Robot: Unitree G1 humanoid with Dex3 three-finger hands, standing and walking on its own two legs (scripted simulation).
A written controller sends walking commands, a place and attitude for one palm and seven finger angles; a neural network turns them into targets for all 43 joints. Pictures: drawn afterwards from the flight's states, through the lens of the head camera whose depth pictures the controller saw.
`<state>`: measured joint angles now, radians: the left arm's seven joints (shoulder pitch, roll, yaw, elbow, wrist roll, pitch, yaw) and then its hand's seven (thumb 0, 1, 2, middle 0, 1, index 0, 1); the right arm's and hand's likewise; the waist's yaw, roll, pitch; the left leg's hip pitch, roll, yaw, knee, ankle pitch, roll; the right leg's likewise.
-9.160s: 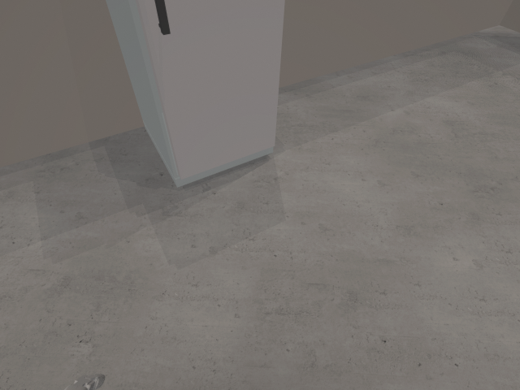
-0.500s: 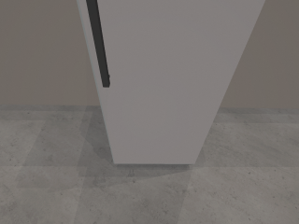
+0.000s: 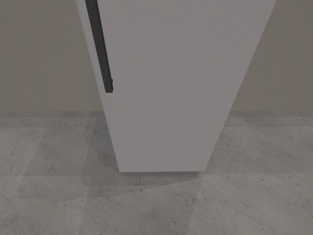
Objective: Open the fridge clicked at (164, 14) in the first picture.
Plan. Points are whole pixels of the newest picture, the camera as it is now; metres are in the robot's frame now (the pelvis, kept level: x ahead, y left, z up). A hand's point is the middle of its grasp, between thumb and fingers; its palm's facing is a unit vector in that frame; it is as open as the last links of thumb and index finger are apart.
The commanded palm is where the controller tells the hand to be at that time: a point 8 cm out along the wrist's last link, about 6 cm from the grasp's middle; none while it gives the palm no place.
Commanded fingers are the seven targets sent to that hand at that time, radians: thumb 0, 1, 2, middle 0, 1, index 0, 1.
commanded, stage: look again from close up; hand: left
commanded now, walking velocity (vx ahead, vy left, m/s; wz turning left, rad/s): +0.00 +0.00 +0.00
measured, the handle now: (100, 33) +0.60 +0.21 +0.24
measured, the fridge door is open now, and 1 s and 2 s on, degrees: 0 0 0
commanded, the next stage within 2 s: shuffle to correct the standing spot in 1.82 s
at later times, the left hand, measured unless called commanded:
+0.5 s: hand out of the picture +0.00 +0.16 -0.17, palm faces +0.04 -0.98 -0.18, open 7.4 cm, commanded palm none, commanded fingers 0.00 0.90 0.90 -0.20 -0.30 -0.20 -0.30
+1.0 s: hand out of the picture +0.00 +0.16 -0.17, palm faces +0.04 -0.98 -0.18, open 7.4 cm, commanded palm none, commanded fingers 0.00 0.90 0.90 -0.20 -0.30 -0.20 -0.30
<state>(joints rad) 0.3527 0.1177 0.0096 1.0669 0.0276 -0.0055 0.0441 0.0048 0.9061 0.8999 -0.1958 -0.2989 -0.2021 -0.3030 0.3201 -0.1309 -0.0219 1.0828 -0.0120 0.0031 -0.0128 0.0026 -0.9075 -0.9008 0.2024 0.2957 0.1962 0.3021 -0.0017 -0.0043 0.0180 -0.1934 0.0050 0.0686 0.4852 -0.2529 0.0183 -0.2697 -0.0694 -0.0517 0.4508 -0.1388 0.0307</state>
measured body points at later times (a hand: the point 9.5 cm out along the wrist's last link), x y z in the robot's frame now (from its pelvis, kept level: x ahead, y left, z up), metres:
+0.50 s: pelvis +0.01 +0.00 +0.00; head +0.01 +0.00 +0.45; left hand +0.00 +0.21 -0.16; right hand -0.01 -0.21 -0.16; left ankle +0.01 +0.11 -0.74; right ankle +0.07 -0.14 -0.74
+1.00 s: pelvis +0.02 +0.00 +0.00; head +0.01 +0.00 +0.45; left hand +0.00 +0.21 -0.16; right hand -0.01 -0.21 -0.16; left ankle +0.01 +0.11 -0.74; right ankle +0.07 -0.14 -0.74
